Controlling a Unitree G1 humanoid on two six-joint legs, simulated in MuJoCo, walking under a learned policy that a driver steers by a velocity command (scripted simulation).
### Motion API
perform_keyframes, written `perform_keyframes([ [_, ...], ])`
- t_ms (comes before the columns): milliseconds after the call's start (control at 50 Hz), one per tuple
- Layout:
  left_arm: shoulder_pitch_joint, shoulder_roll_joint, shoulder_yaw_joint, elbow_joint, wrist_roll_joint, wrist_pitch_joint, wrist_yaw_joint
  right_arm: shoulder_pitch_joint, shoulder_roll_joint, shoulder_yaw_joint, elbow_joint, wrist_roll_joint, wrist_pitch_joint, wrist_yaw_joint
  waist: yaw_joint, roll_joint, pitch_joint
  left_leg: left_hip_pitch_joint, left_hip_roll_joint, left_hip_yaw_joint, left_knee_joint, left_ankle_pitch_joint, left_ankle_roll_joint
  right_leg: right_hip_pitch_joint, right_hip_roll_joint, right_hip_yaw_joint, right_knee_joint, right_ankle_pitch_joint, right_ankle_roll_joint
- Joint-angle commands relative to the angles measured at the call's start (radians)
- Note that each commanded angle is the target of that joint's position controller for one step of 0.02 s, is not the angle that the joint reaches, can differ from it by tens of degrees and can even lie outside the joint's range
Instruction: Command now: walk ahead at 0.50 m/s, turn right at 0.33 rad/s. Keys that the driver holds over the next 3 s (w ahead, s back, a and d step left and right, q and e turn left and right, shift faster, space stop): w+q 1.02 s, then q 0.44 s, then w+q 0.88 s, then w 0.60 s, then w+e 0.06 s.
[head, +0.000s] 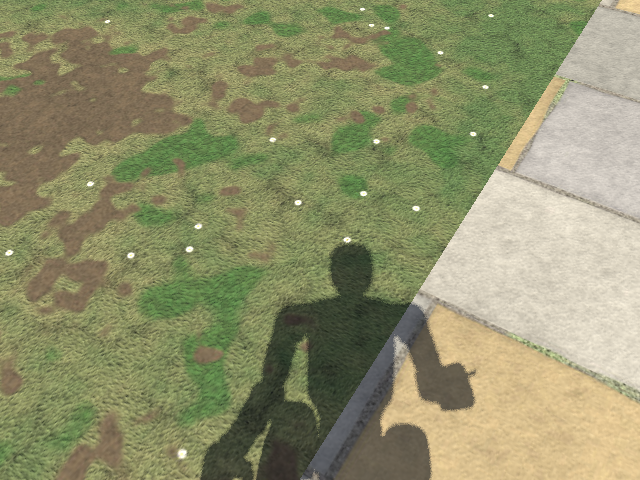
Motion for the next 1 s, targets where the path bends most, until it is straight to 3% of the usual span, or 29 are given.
perform_keyframes([
  [20, 0.048, 0.143, 0.032, -0.044, -0.001, -0.015, 0.007, -0.075, -0.051, -0.004, -0.071, 0.006, -0.009, 0.008, 0.015, -0.092, -0.009, 0.040, -0.039, 0.071, -0.138, 0.133, -0.007, -0.016, -0.229, 0.166, -0.099, 0.302, -0.092],
  [80, 0.090, 0.134, 0.024, -0.029, 0.011, -0.022, 0.011, -0.154, -0.055, 0.000, -0.091, 0.016, -0.015, 0.011, 0.054, -0.100, 0.001, 0.049, -0.047, 0.093, -0.223, 0.156, 0.027, 0.071, -0.261, 0.149, -0.089, 0.363, -0.076],
  [120, 0.090, 0.144, 0.023, -0.025, 0.022, -0.026, 0.016, -0.175, -0.073, -0.005, -0.103, 0.019, -0.019, 0.013, 0.051, -0.106, 0.010, 0.053, -0.053, 0.090, -0.265, 0.101, 0.063, 0.140, -0.303, 0.152, -0.072, 0.404, -0.070],
  [160, 0.057, 0.158, 0.024, -0.025, 0.029, -0.028, 0.024, -0.119, -0.094, -0.014, -0.092, 0.021, -0.024, 0.012, 0.010, -0.113, 0.007, 0.136, -0.076, 0.092, -0.317, 0.016, 0.105, 0.173, -0.329, 0.124, -0.024, 0.527, -0.049],
  [200, 0.032, 0.166, 0.022, -0.022, 0.032, -0.026, 0.026, 0.082, -0.120, -0.033, -0.022, 0.019, -0.031, -0.001, -0.080, -0.084, -0.088, 0.379, -0.145, 0.123, -0.394, -0.022, 0.152, 0.175, -0.291, 0.049, 0.212, 0.767, -0.019],
  [220, 0.029, 0.151, 0.014, -0.033, 0.029, -0.029, 0.026, 0.239, -0.155, -0.048, 0.019, 0.006, -0.039, -0.011, -0.144, -0.048, -0.183, 0.596, -0.073, 0.032, -0.400, -0.035, 0.198, 0.062, -0.259, 0.008, 0.417, 0.661, 0.002],
  [240, 0.097, 0.078, -0.007, -0.072, 0.001, -0.033, 0.018, 0.366, -0.263, -0.078, 0.030, -0.012, -0.040, -0.018, -0.140, 0.148, -0.317, 0.894, 0.190, -0.399, -0.425, -0.119, 0.326, -0.249, -0.138, -0.078, 0.781, 0.259, 0.056],
  [260, 0.091, 0.124, 0.004, -0.066, 0.019, -0.034, 0.019, 0.344, -0.242, -0.084, 0.050, 0.025, -0.021, -0.005, -0.123, 0.202, -0.313, 0.928, 0.265, -0.703, -0.562, -0.131, 0.391, -0.464, -0.045, -0.070, 0.946, -0.302, 0.065],
  [280, 0.006, 0.150, 0.007, -0.084, 0.042, -0.035, 0.017, 0.255, -0.196, -0.075, 0.034, 0.044, -0.013, 0.004, -0.092, 0.082, -0.151, 0.809, 0.225, -0.590, -0.570, -0.190, 0.373, -0.553, -0.118, -0.012, 0.982, -0.239, 0.057],
  [300, -0.067, 0.135, 0.000, -0.103, 0.043, -0.043, 0.010, 0.198, -0.154, -0.067, 0.023, 0.042, -0.013, 0.008, -0.085, 0.017, -0.079, 0.691, 0.186, -0.477, -0.592, -0.135, 0.357, -0.549, -0.158, -0.011, 0.942, -0.165, 0.061],
  [320, -0.096, 0.123, -0.003, -0.114, 0.041, -0.042, 0.005, 0.180, -0.128, -0.060, 0.027, 0.036, -0.014, 0.006, -0.061, -0.001, -0.026, 0.598, 0.136, -0.397, -0.617, -0.049, 0.326, -0.520, -0.188, -0.014, 0.874, -0.133, 0.067],
  [340, -0.099, 0.119, -0.004, -0.122, 0.049, -0.030, 0.003, 0.180, -0.117, -0.057, 0.039, 0.039, -0.018, 0.002, -0.037, 0.011, -0.010, 0.538, 0.095, -0.344, -0.631, 0.026, 0.304, -0.482, -0.206, -0.017, 0.823, -0.128, 0.082],
  [400, -0.098, 0.096, -0.014, -0.128, 0.055, 0.000, -0.003, 0.215, -0.139, -0.066, 0.057, 0.046, -0.031, -0.003, -0.020, 0.033, -0.036, 0.492, 0.043, -0.272, -0.653, 0.158, 0.309, -0.445, -0.209, -0.046, 0.752, -0.105, 0.125],
  [440, -0.173, 0.092, -0.017, -0.156, 0.053, 0.007, -0.004, 0.245, -0.155, -0.073, 0.066, 0.048, -0.028, -0.007, -0.032, 0.027, -0.014, 0.474, 0.025, -0.258, -0.680, 0.139, 0.311, -0.488, -0.217, -0.060, 0.681, -0.045, 0.150],
  [540, -0.369, 0.080, -0.026, -0.225, 0.044, 0.009, -0.006, 0.348, -0.154, -0.081, 0.092, 0.048, -0.022, -0.010, -0.098, 0.030, 0.002, 0.534, -0.005, -0.261, -0.666, 0.189, 0.269, -0.547, -0.204, -0.066, 0.477, 0.137, 0.175],
  [640, -0.503, 0.081, -0.037, -0.282, 0.032, -0.004, -0.009, 0.418, -0.160, -0.085, 0.102, 0.032, -0.015, -0.022, -0.142, 0.042, 0.002, 0.637, 0.009, -0.307, -0.574, 0.340, 0.258, -0.538, -0.159, -0.062, 0.343, 0.144, 0.158],
  [700, -0.440, 0.109, -0.031, -0.279, 0.026, -0.017, -0.003, 0.365, -0.181, -0.093, 0.083, 0.028, -0.012, -0.033, -0.092, 0.059, -0.010, 0.616, 0.020, -0.343, -0.503, 0.401, 0.218, -0.373, -0.135, -0.044, 0.239, 0.082, 0.126],
  [720, -0.361, 0.127, -0.023, -0.255, 0.024, -0.022, 0.005, 0.331, -0.190, -0.095, 0.073, 0.028, -0.014, -0.032, -0.054, 0.060, -0.038, 0.577, 0.004, -0.341, -0.441, 0.472, 0.197, -0.240, -0.112, -0.052, 0.208, 0.046, 0.110],
  [740, -0.237, 0.151, -0.011, -0.219, 0.026, -0.032, 0.016, 0.309, -0.193, -0.096, 0.068, 0.035, -0.019, -0.023, 0.006, 0.023, -0.100, 0.533, -0.045, -0.310, -0.300, 0.505, 0.172, -0.057, -0.111, -0.054, 0.147, 0.066, 0.086],
  [760, -0.095, 0.213, 0.006, -0.202, 0.045, -0.043, 0.034, 0.307, -0.158, -0.086, 0.049, 0.048, -0.028, -0.012, 0.063, -0.060, -0.219, 0.426, -0.105, -0.251, -0.072, 0.350, 0.147, 0.173, -0.262, 0.087, 0.123, -0.051, 0.040],
  [780, -0.018, 0.288, 0.024, -0.209, 0.066, -0.035, 0.047, 0.369, -0.063, -0.066, 0.020, 0.075, -0.030, -0.014, 0.053, -0.233, -0.334, 0.165, -0.230, -0.114, 0.204, -0.221, 0.118, 0.418, -0.529, 0.439, 0.070, -0.179, -0.028],
  [800, -0.059, 0.283, 0.032, -0.203, 0.048, -0.017, 0.043, 0.421, -0.123, -0.072, 0.015, 0.048, -0.020, -0.020, -0.005, -0.303, -0.343, 0.033, -0.216, -0.065, 0.344, -0.421, 0.122, 0.373, -0.601, 0.709, 0.001, -0.255, -0.100],
  [820, -0.129, 0.182, 0.014, -0.220, 0.041, -0.011, 0.037, 0.377, -0.150, -0.077, 0.042, 0.026, -0.005, -0.021, -0.025, -0.139, -0.188, 0.000, -0.145, -0.066, 0.394, -0.332, 0.121, 0.232, -0.559, 0.586, -0.016, -0.307, -0.089],
  [840, -0.171, 0.117, -0.002, -0.220, 0.035, -0.014, 0.032, 0.308, -0.136, -0.074, 0.039, 0.020, -0.001, -0.010, -0.024, -0.057, -0.087, 0.016, -0.117, -0.052, 0.364, -0.260, 0.113, 0.111, -0.497, 0.425, -0.043, -0.231, -0.070],
  [860, -0.187, 0.098, -0.008, -0.214, 0.038, -0.018, 0.030, 0.283, -0.115, -0.073, 0.034, 0.019, 0.005, -0.001, -0.039, -0.074, -0.046, 0.040, -0.090, -0.040, 0.326, -0.226, 0.105, 0.040, -0.450, 0.306, -0.072, -0.126, -0.043],
  [900, -0.157, 0.099, -0.008, -0.184, 0.032, -0.034, 0.028, 0.267, -0.104, -0.071, 0.028, 0.005, 0.027, 0.016, -0.053, -0.129, -0.025, 0.068, -0.069, -0.018, 0.303, -0.203, 0.094, -0.016, -0.403, 0.162, -0.095, 0.059, -0.028],
  [940, -0.123, 0.105, -0.003, -0.164, 0.022, -0.054, 0.020, 0.226, -0.093, -0.068, 0.004, 0.007, 0.037, 0.028, -0.058, -0.127, -0.037, 0.041, -0.062, -0.011, 0.295, -0.164, 0.091, -0.002, -0.406, 0.092, -0.109, 0.189, -0.037],
  [1000, -0.093, 0.110, 0.003, -0.141, 0.018, -0.060, 0.017, 0.123, -0.080, -0.060, -0.037, 0.006, 0.042, 0.044, -0.049, -0.115, -0.019, -0.050, -0.042, 0.000, 0.247, -0.072, 0.079, 0.027, -0.407, -0.006, -0.138, 0.258, -0.045],
])
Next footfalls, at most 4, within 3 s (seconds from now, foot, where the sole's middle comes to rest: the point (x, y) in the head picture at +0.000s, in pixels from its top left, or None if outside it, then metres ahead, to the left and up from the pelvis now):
0.22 left None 0.29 0.13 -0.78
0.76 right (353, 414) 0.61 0.01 -0.78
1.26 left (226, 362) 0.73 0.30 -0.78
1.84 right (280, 312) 0.86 0.19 -0.78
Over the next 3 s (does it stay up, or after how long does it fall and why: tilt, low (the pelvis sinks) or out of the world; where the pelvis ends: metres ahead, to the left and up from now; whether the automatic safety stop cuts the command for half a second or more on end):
stays up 0.95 0.78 -0.01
